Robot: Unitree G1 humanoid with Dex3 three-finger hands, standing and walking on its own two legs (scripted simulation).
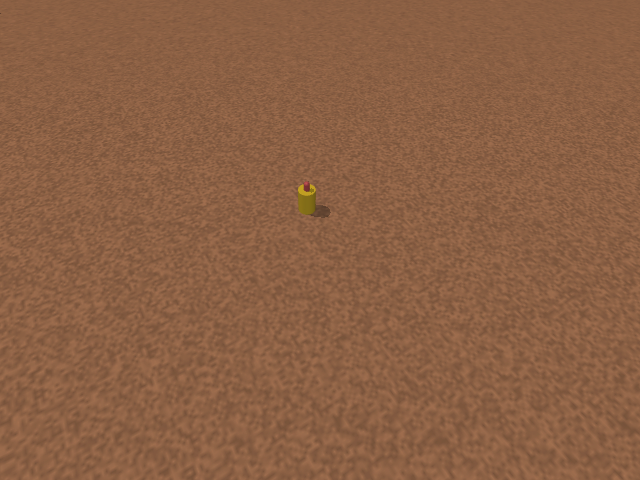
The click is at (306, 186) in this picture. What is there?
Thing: necked bottle
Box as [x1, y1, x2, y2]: [298, 181, 315, 214]
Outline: 306,181 298,188 298,208 300,212 308,214 313,212 315,208 315,188
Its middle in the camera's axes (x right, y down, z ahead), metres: -0.05 -0.20 +1.73
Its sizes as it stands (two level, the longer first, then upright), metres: 0.079 0.079 0.161
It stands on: the floor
